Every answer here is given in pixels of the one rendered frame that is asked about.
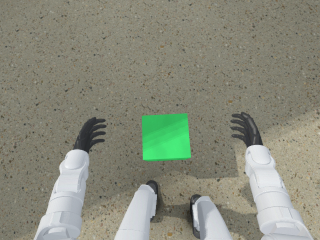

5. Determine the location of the robot right shin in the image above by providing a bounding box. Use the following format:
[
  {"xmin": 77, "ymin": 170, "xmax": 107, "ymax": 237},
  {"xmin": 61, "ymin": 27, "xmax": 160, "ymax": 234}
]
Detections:
[{"xmin": 195, "ymin": 196, "xmax": 215, "ymax": 231}]

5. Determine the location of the carton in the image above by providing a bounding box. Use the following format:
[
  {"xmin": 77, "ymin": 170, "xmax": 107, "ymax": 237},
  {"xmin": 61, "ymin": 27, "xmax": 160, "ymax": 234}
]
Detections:
[{"xmin": 142, "ymin": 113, "xmax": 191, "ymax": 162}]

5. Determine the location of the robot left forearm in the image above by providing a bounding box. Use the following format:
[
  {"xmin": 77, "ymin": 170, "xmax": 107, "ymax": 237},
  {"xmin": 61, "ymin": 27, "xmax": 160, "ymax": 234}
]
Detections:
[{"xmin": 34, "ymin": 149, "xmax": 90, "ymax": 240}]

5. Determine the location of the robot left hand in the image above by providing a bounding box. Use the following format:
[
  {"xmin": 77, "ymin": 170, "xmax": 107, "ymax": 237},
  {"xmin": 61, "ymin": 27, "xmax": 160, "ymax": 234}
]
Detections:
[{"xmin": 73, "ymin": 117, "xmax": 107, "ymax": 154}]

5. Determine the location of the robot right hand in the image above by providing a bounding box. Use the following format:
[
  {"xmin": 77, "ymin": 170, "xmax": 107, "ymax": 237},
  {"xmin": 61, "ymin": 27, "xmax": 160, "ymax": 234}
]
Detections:
[{"xmin": 230, "ymin": 112, "xmax": 263, "ymax": 148}]

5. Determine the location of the robot left thigh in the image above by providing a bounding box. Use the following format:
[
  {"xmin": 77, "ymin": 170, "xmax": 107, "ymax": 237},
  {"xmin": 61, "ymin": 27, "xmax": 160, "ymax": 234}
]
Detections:
[{"xmin": 114, "ymin": 189, "xmax": 157, "ymax": 240}]

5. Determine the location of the robot right forearm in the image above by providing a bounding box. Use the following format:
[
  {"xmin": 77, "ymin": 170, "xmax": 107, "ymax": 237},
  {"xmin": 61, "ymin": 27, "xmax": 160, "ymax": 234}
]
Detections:
[{"xmin": 245, "ymin": 145, "xmax": 314, "ymax": 240}]

